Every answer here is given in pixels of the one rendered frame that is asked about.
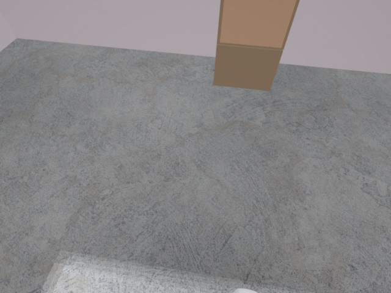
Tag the cupboard door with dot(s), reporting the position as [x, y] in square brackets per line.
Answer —
[256, 22]

